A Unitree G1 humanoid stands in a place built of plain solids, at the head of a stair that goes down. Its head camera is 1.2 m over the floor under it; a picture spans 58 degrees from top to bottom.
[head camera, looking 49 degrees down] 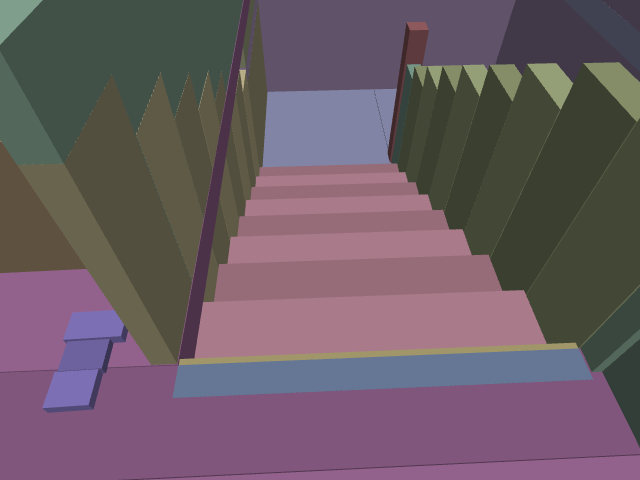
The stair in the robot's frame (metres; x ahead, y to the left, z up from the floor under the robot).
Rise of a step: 0.15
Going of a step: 0.30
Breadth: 1.20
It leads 3 degrees to the left of straight ahead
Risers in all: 9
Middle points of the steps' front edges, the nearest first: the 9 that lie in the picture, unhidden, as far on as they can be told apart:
0.60 -0.18 0.00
0.90 -0.17 -0.15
1.20 -0.16 -0.30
1.49 -0.14 -0.46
1.79 -0.13 -0.61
2.08 -0.12 -0.76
2.38 -0.10 -0.92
2.67 -0.09 -1.07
2.97 -0.08 -1.22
